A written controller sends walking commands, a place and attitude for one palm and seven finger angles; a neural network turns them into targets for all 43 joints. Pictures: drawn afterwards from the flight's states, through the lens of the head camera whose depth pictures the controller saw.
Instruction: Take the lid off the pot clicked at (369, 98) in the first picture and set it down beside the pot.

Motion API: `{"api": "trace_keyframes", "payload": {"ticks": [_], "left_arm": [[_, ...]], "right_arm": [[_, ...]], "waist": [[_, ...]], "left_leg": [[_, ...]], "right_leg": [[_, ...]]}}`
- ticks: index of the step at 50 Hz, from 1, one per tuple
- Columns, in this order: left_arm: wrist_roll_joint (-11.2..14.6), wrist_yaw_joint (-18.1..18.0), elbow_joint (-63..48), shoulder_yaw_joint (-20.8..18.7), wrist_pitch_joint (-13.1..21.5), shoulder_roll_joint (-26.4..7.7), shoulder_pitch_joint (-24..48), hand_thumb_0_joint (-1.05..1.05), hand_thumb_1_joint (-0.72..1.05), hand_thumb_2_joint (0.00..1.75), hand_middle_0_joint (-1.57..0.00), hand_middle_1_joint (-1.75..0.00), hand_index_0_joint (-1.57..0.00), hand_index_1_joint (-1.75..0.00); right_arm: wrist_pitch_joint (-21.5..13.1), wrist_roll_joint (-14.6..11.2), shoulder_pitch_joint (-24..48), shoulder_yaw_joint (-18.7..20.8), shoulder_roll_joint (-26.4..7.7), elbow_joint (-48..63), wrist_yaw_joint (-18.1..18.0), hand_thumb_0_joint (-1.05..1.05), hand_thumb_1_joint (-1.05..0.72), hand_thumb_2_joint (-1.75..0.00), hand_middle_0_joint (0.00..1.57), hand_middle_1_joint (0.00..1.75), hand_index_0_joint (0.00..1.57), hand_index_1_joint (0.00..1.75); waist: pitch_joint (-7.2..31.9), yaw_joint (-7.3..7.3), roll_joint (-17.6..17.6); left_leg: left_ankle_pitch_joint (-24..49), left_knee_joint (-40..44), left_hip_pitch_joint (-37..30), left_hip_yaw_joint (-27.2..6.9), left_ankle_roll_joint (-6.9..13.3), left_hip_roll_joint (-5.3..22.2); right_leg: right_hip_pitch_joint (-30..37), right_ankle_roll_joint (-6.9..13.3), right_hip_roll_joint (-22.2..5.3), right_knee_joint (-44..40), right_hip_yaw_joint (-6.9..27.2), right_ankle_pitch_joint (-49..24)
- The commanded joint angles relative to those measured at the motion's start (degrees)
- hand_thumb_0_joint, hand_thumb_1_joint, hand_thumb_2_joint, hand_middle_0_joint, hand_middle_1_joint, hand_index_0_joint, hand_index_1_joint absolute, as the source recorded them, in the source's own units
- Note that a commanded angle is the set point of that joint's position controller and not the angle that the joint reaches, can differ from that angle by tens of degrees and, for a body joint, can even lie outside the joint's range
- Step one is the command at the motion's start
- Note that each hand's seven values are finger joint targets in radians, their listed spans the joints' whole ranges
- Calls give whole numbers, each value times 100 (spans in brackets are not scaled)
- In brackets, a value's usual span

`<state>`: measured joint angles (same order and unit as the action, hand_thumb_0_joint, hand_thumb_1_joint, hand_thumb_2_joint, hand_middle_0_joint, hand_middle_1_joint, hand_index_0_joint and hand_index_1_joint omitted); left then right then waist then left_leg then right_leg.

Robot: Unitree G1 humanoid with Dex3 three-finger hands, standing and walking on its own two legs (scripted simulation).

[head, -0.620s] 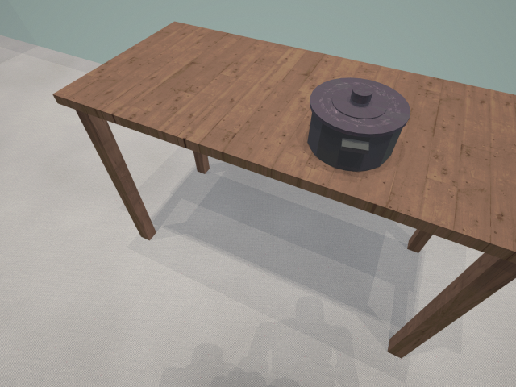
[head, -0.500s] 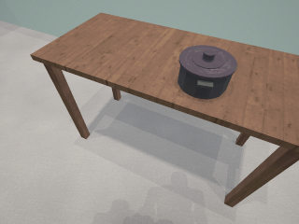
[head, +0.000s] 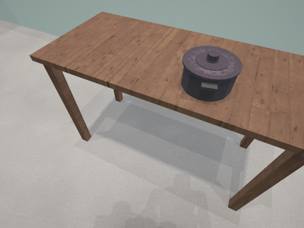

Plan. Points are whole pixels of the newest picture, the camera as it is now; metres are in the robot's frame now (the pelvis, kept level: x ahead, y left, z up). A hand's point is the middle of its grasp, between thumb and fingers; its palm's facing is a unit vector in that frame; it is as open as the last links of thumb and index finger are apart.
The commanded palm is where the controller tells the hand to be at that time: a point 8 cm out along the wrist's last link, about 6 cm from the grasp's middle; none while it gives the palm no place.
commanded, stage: look at it before walking up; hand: left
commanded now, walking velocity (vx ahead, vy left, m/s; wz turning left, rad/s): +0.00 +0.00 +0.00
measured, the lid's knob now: (213, 55) +0.64 -0.17 +0.12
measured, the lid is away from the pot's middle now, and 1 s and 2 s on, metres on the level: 0.00 0.00 0.00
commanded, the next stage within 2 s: turn to face it in 0.02 s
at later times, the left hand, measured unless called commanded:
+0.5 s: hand out of the picture +0.04 +0.18 -0.18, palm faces -0.04 -0.97 -0.25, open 7.4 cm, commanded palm none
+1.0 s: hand out of the picture +0.14 +0.16 -0.16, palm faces -0.31 -0.91 -0.29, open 7.4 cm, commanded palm none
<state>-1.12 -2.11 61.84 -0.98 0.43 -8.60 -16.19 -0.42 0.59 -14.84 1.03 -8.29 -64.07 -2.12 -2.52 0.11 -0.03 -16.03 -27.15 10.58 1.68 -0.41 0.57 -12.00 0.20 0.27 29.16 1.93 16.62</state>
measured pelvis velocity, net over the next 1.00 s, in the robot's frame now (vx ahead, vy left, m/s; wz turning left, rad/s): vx -0.01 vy -0.01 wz -0.33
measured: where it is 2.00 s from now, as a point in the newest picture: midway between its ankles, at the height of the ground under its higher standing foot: outside the picture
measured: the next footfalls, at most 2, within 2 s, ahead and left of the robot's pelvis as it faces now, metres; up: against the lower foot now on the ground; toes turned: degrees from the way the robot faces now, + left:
left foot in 0.68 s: +0.05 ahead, +0.13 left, +0.00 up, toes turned -11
right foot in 0.96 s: -0.02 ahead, -0.13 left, +0.00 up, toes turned -20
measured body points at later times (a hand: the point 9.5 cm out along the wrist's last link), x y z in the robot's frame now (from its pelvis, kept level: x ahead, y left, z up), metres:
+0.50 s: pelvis -0.01 -0.01 -0.01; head +0.04 -0.03 +0.43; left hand +0.05 +0.23 -0.16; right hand +0.02 -0.27 -0.17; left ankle -0.03 +0.12 -0.72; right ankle -0.01 -0.12 -0.74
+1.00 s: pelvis -0.01 -0.01 -0.01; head +0.03 -0.04 +0.43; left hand +0.15 +0.21 -0.14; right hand -0.05 -0.26 -0.17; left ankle +0.01 +0.13 -0.73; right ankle -0.05 -0.11 -0.74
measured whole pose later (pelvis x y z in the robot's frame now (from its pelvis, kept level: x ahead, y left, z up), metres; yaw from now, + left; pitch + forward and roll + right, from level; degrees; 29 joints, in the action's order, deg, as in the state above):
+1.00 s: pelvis -0.01 -0.01 -0.01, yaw -19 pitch +1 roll +0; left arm -1.3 0.2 51.0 -3.5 -1.0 -13.3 -10.1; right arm 1.9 1.1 -12.2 2.3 -12.0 -53.4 -1.5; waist -5.9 0.5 -1.7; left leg -25.4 -40.7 18.3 4.4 -2.5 5.3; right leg -17.8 1.1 0.2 34.7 -0.7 16.2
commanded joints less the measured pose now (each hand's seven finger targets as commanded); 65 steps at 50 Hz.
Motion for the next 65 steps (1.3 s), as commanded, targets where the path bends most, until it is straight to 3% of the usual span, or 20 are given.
{"api": "trace_keyframes", "payload": {"ticks": [1,18,21,23,27,31,32,34,35,39,43,46,48,49,52,59,60,62,64,65], "left_arm": [[5,-21,-145,-153,52,-604,-397,0,90,90,-20,-30,-20,-30],[-35,172,-689,-452,-171,-756,-191,0,90,90,-20,-30,-20,-30],[-59,135,-756,-531,-132,-1155,-322,0,90,90,-20,-30,-20,-30],[-8,51,-768,-612,-134,-1298,-585,0,90,90,-20,-30,-20,-30],[-54,11,-1035,-625,-145,-1223,-14,0,90,90,-20,-30,-20,-30],[-4,69,-1242,-610,-220,-1350,413,0,90,90,-20,-30,-20,-30],[13,83,-1316,-584,-235,-1243,476,0,90,90,-20,-30,-20,-30],[14,176,-1520,-483,-231,-843,397,0,90,90,-20,-30,-20,-30],[-11,183,-1563,-527,-239,-1008,460,0,90,90,-20,-30,-20,-30],[-4,297,-1374,-499,-288,-879,359,0,90,90,-20,-30,-20,-30],[15,313,-1451,-363,-245,-708,539,0,90,90,-20,-30,-20,-30],[13,288,-1293,-406,-133,-844,32,0,90,90,-20,-30,-20,-30],[-43,146,-1164,-588,-49,-1798,-381,0,90,90,-20,-30,-20,-30],[5,106,-1166,-556,-51,-1727,-582,0,90,90,-20,-30,-20,-30],[-27,76,-1238,-517,-95,-1254,146,0,90,90,-20,-30,-20,-30],[-1,176,-1085,-465,-25,-1219,291,0,90,90,-20,-30,-20,-30],[18,206,-1103,-420,-43,-1027,318,0,90,90,-20,-30,-20,-30],[30,278,-1398,-328,-13,-589,556,0,90,90,-20,-30,-20,-30],[-79,292,-1404,-382,27,-712,844,0,90,90,-20,-30,-20,-30],[-84,324,-1291,-388,47,-718,793,0,90,90,-20,-30,-20,-30]], "right_arm": [[-94,-5,-369,70,-560,142,-17,0,-90,-90,20,30,20,30],[26,43,86,399,-1026,809,-100,0,-90,-90,20,30,20,30],[47,17,259,371,-790,1049,-76,0,-90,-90,20,30,20,30],[53,10,703,324,-739,1243,-86,0,-90,-90,20,30,20,30],[8,-40,553,308,-715,1314,-82,0,-90,-90,20,30,20,30],[14,-56,24,323,-751,1276,-76,0,-90,-90,20,30,20,30],[-21,-45,-118,336,-891,1279,-89,0,-90,-90,20,30,20,30],[-24,66,-72,472,-1691,1502,-66,0,-90,-90,20,30,20,30],[14,117,89,441,-1680,1624,-9,0,-90,-90,20,30,20,30],[-23,129,658,287,-1261,1723,-25,0,-90,-90,20,30,20,30],[-1,141,141,340,-1422,1497,4,0,-90,-90,20,30,20,30],[42,81,28,380,-1425,1393,24,0,-90,-90,20,30,20,30],[54,-7,245,248,-816,1626,59,0,-90,-90,20,30,20,30],[115,10,379,230,-866,1624,3,0,-90,-90,20,30,20,30],[65,70,260,247,-864,1333,61,0,-90,-90,20,30,20,30],[-137,66,-532,190,-561,949,139,0,-90,-90,20,30,20,30],[-182,73,-819,203,-722,838,95,0,-90,-90,20,30,20,30],[-210,190,-1638,386,-1614,757,12,0,-90,-90,20,30,20,30],[-234,168,-1363,312,-1341,775,8,0,-90,-90,20,30,20,30],[-286,148,-1084,232,-1065,798,7,0,-90,-90,20,30,20,30]], "waist": [[-47,-5,8],[114,-97,-286],[334,-179,956],[235,-437,1192],[622,-143,804],[641,165,820],[608,257,645],[346,199,-1643],[72,196,-1221],[21,-126,-853],[411,123,-1053],[606,-106,-619],[683,-314,1626],[741,-474,1245],[400,-115,1072],[145,209,805],[53,342,241],[-206,658,-1684],[-446,471,-992],[-529,329,-733]], "left_leg": [[957,442,-7,-467,224,488],[159,40,200,-352,395,1135],[-463,-1425,1009,398,14,329],[-1644,-2823,2042,-142,-107,97],[-1492,-2291,1611,-366,-138,141],[-119,-359,59,-98,-135,-124],[146,237,-577,-273,-48,115],[446,1336,-809,-2474,874,2243],[-66,1466,16,-2564,1273,2555],[1489,1004,249,-831,974,1582],[2699,505,-292,-374,898,1525],[2390,-439,20,-50,437,1238],[-1590,-2086,2049,549,-200,244],[-1966,-2738,1963,-23,-159,324],[-1367,-3238,2164,-59,-149,410],[-181,-328,-208,547,-73,31],[-399,95,-776,274,-2,214],[-1918,1820,-1072,-3080,1152,2537],[-1664,1931,-343,-3104,1449,2567],[-1097,1878,-199,-2404,1290,2258]], "right_leg": [[-134,169,-503,-517,392,-1067],[-836,267,-64,590,709,-1073],[-143,711,-905,-248,2217,-1710],[541,1398,-1502,-819,3232,-2842],[615,1307,-1182,-345,2585,-3686],[-336,753,-731,-256,2256,-2554],[-881,523,-455,6,2062,-1933],[-2225,-56,540,1966,460,1355],[-2127,-119,179,2924,405,1488],[-1821,-217,-163,3169,112,909],[-1050,-178,-70,1486,-449,933],[200,-56,47,-381,-524,-433],[1406,900,-2062,-906,2015,-3286],[1061,1358,-2202,-975,2106,-2585],[800,1302,-1435,-980,1474,-1424],[-754,882,-843,-849,1037,738],[-1346,703,-591,-355,878,1062],[-2943,166,306,2389,-290,1763],[-3090,217,-257,3648,190,1293],[-3014,182,-418,3733,234,829]]}}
